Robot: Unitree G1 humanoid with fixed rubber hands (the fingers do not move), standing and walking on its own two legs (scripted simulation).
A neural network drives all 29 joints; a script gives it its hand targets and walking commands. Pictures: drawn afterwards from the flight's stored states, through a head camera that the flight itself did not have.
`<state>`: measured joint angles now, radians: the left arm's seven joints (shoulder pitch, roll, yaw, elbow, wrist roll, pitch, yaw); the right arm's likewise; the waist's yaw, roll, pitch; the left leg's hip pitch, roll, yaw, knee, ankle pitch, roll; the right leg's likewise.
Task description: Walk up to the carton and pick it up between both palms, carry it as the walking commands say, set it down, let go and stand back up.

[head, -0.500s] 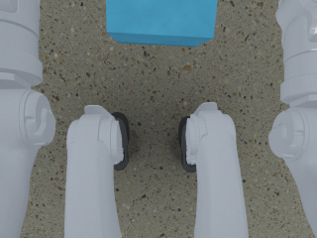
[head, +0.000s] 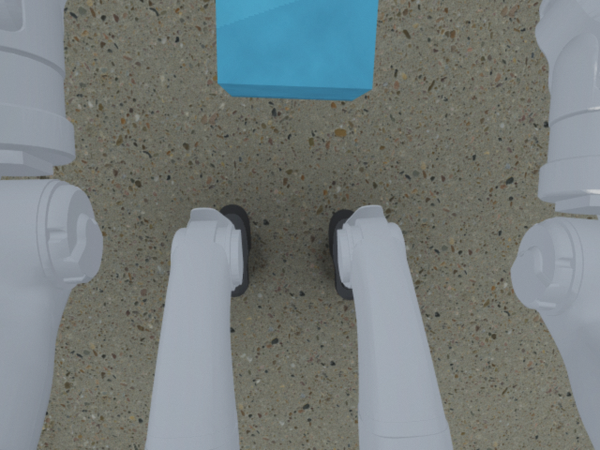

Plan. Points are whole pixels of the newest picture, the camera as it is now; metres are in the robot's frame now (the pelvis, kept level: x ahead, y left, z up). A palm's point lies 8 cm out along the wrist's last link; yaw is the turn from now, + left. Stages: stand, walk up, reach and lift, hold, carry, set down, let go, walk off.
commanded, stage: set down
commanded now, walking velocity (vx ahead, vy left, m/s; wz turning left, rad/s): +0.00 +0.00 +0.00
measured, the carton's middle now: (295, 30) +0.59 -0.02 -0.47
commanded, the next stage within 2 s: let go in 0.36 s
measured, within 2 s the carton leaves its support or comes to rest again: neither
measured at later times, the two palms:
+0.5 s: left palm out of the picture +0.59 +0.20 +0.00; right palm out of the picture +0.54 -0.23 -0.01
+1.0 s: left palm out of the picture +0.40 +0.22 +0.10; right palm out of the picture +0.37 -0.26 +0.11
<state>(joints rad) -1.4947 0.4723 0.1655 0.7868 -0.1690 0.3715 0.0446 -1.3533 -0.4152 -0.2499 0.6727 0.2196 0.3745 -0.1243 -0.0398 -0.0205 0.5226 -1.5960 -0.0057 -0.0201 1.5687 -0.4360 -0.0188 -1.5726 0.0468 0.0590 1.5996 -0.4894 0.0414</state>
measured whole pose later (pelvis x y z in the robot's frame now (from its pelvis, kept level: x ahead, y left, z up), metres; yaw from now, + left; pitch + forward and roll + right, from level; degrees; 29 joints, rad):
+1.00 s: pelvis +0.07 -0.01 +0.17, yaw +0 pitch +15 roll +1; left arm -0.36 0.28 0.17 0.55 -0.02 0.20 -0.05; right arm -0.26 -0.21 -0.18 0.44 0.02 0.20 0.07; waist -0.04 -0.02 0.11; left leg -0.79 0.00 -0.02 0.80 -0.28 -0.02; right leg -0.79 0.03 0.06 0.85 -0.32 0.01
